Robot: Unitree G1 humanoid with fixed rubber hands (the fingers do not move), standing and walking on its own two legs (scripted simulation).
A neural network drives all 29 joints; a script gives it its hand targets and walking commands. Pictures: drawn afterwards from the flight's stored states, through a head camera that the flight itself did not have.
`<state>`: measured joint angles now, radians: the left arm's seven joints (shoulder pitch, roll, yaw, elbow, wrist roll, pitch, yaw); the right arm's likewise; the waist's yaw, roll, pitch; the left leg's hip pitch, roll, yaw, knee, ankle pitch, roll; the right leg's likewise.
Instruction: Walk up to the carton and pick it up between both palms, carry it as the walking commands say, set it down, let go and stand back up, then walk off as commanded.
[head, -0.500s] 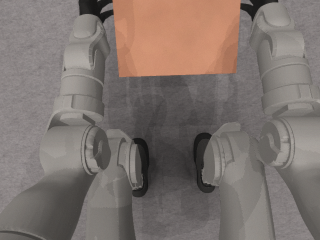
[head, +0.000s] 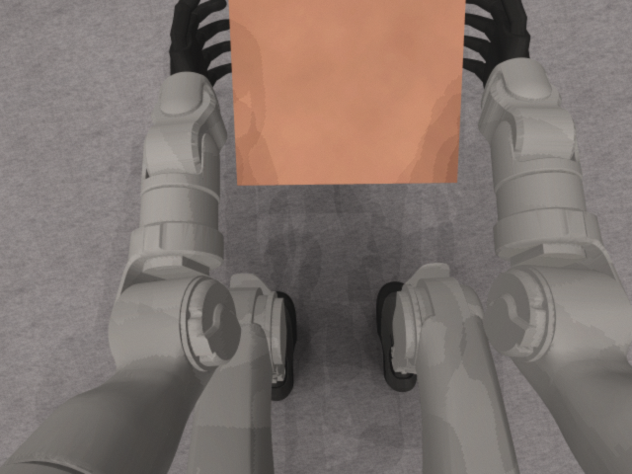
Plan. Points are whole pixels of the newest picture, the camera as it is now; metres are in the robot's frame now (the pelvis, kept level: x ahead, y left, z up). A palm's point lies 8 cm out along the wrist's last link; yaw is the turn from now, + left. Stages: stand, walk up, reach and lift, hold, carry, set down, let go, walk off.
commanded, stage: reach and lift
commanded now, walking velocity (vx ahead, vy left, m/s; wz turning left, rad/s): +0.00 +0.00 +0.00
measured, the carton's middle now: (342, 73) +0.56 -0.03 -0.17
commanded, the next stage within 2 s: none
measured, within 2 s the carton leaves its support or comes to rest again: neither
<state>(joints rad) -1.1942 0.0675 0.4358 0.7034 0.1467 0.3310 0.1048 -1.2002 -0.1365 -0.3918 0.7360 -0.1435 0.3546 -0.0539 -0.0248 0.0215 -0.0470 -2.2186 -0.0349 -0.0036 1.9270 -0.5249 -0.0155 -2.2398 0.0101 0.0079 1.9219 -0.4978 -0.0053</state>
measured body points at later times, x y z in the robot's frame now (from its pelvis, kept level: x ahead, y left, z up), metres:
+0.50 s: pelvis +0.00 +0.00 +0.05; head +0.28 -0.02 +0.40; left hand +0.53 +0.13 -0.02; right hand +0.51 -0.19 -0.03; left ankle +0.11 +0.12 -0.40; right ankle +0.11 -0.12 -0.40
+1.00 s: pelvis +0.01 +0.00 +0.11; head +0.25 -0.01 +0.49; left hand +0.51 +0.14 +0.05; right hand +0.49 -0.18 +0.05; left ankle +0.11 +0.12 -0.40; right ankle +0.11 -0.12 -0.40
